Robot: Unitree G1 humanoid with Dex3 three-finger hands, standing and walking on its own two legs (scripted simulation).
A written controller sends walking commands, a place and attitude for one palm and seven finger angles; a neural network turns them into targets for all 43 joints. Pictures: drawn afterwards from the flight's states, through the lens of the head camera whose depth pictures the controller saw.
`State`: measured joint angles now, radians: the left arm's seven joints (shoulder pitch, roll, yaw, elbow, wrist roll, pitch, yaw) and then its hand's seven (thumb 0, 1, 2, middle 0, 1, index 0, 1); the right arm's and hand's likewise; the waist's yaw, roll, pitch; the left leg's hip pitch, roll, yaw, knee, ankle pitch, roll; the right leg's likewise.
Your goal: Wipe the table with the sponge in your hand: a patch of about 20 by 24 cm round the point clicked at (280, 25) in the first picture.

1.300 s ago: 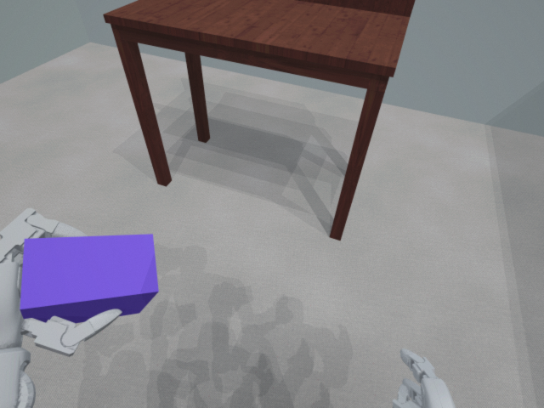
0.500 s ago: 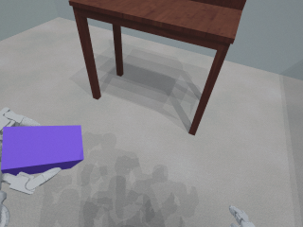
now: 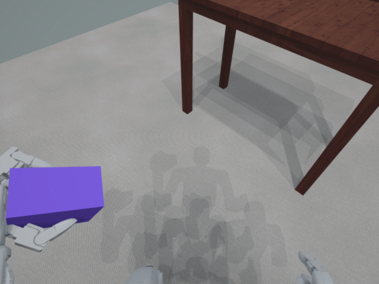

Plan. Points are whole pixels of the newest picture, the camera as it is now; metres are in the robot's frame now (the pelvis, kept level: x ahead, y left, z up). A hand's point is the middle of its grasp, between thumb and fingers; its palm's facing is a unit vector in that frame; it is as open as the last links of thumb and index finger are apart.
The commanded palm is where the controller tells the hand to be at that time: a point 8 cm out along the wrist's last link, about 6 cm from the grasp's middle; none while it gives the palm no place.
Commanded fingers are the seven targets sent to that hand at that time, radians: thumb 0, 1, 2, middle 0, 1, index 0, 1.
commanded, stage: walk to a spot facing it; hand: left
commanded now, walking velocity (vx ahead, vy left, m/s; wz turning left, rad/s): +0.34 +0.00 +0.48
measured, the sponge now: (68, 197) +0.22 +0.22 +0.13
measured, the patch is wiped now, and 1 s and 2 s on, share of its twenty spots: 0.00 0.00 0.00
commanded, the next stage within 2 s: none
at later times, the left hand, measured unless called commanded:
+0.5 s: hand (60, 151) +0.29 +0.24 +0.17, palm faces +0.62 -0.64 -0.46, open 10.7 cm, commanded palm +0.25 +0.26 +0.18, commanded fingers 0.00 0.10 1.30 -1.20 -1.60 -1.20 -1.60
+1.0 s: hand (56, 112) +0.39 +0.30 +0.16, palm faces +0.72 -0.59 -0.36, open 10.7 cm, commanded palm +0.32 +0.30 +0.18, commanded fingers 0.00 0.10 1.30 -1.20 -1.60 -1.20 -1.60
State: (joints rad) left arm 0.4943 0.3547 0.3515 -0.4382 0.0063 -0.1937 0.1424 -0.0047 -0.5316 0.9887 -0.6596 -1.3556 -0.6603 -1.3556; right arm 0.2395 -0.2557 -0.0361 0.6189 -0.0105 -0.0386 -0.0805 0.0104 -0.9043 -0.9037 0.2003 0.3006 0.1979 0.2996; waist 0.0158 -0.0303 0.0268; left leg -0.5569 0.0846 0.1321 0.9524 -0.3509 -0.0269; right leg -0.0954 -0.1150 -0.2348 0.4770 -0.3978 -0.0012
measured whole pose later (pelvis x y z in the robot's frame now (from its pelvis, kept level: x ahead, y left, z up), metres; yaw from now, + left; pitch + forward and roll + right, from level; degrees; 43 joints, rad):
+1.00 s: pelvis +0.27 -0.01 -0.02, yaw +21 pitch -2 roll +1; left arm 0.42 0.37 0.38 -0.52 -0.01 -0.20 0.19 0.00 -0.53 0.99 -0.66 -1.36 -0.66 -1.36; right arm 0.20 -0.20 -0.04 0.56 0.00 -0.04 -0.07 0.01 -0.91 -0.90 0.20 0.30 0.19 0.30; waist 0.01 -0.07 0.06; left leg -0.35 0.04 0.18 0.66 -0.25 0.05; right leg -0.32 -0.14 -0.13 1.08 -0.54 0.03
